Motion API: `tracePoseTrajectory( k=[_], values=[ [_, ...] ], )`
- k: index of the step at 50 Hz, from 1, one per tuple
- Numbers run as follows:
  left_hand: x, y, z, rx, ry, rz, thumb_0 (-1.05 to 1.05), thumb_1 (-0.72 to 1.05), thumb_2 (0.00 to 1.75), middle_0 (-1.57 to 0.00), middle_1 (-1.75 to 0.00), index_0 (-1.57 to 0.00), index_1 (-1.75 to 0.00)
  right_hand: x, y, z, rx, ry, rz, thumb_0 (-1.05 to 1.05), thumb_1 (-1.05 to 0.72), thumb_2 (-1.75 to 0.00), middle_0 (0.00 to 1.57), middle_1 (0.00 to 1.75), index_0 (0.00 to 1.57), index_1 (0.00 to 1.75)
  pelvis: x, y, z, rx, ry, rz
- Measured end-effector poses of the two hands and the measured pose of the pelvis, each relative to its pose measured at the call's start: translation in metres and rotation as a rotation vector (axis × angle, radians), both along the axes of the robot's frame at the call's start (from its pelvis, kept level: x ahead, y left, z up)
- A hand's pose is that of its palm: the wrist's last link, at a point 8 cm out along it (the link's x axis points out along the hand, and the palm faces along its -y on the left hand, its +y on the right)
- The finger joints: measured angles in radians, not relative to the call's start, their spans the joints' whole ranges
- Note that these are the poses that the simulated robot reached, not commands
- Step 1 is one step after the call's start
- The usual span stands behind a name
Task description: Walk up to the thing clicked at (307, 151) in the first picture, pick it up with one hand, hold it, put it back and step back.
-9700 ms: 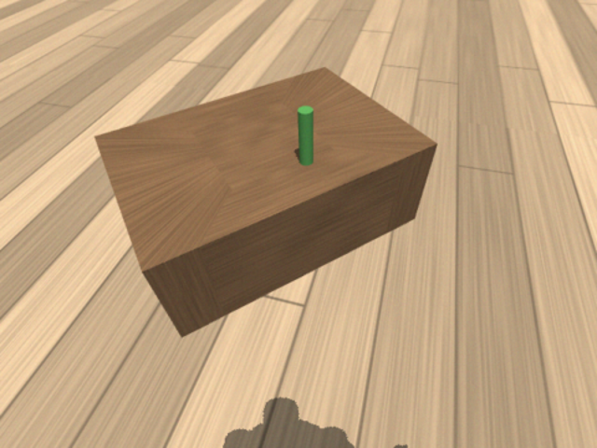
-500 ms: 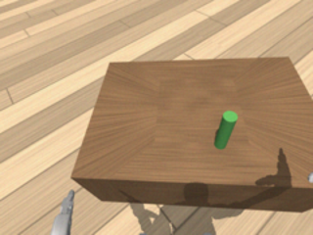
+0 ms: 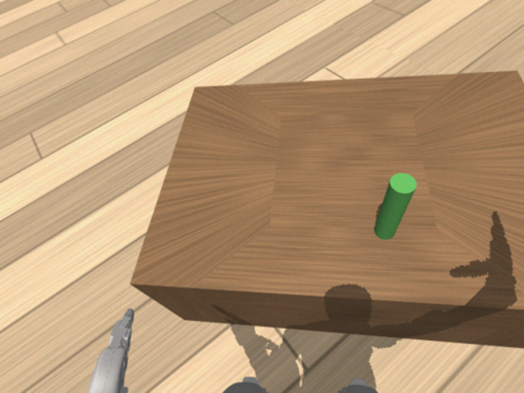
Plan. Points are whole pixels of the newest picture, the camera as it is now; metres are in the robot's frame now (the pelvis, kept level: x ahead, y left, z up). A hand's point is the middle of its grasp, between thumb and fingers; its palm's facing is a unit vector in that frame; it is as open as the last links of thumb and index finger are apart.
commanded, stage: go down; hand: right
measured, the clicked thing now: (392, 209) +0.52 -0.20 -0.20
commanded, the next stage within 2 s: approach in 0.50 s
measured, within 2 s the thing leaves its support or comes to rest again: neither
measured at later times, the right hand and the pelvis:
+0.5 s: hand out of the picture +0.41 -0.38 +0.05, palm faces +0.23 +0.97 -0.05, open 17.6 cm; pelvis +0.00 +0.00 -0.01, yaw +0 degrees
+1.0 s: hand (506, 215) +0.43 -0.34 -0.06, palm faces +0.19 +0.98 +0.05, open 17.7 cm; pelvis -0.02 -0.01 -0.06, yaw +2 degrees
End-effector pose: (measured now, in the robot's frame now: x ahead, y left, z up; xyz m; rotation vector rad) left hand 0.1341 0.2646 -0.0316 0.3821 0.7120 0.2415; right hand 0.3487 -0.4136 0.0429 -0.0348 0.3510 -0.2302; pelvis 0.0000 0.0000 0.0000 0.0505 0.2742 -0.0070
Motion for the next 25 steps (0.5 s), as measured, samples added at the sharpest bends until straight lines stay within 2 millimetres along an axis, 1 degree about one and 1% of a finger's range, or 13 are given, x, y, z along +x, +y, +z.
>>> tracePoseTrajectory(
  k=[11, 16, 25],
  values=[
    [0.006, -0.007, -0.007, -0.016, 0.024, -0.014, -0.01, -0.53, 0.06, -0.06, -0.05, -0.06, -0.05, 0.012, -0.009, 0.01, -0.018, -0.066, -0.009, -0.01, 0.53, -0.02, 0.06, 0.05, 0.05, 0.05, 0.002, 0.0, -0.004, 0.009, 0.021, -0.005],
    [0.01, -0.007, -0.003, -0.012, 0.005, -0.018, -0.01, -0.53, 0.06, -0.06, -0.05, -0.06, -0.05, 0.017, -0.01, 0.015, -0.011, -0.077, -0.002, -0.01, 0.54, -0.03, 0.06, 0.05, 0.05, 0.05, 0.003, -0.001, -0.004, 0.01, 0.025, -0.006],
    [0.007, -0.007, 0.0, -0.003, 0.012, -0.022, -0.01, -0.53, 0.06, -0.06, -0.05, -0.06, -0.05, 0.025, -0.012, 0.014, 0.002, -0.105, -0.009, -0.01, 0.56, -0.03, 0.06, 0.05, 0.05, 0.05, 0.003, -0.001, -0.006, 0.012, 0.033, -0.006]
  ],
)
